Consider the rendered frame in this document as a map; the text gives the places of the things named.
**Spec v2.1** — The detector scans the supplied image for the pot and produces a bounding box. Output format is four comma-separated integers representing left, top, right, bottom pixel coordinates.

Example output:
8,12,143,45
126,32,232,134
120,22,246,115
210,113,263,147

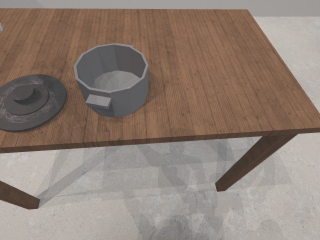
73,43,149,118

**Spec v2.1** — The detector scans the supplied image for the table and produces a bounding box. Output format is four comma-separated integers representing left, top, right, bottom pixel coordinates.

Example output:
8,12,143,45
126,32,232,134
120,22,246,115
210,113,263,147
0,8,320,210

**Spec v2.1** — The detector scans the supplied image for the knob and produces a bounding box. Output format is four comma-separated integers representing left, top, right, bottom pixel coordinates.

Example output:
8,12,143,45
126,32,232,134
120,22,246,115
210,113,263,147
10,85,36,104

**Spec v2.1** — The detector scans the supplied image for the lid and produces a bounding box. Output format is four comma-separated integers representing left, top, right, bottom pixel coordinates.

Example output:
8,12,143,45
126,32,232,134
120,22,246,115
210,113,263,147
0,74,67,133

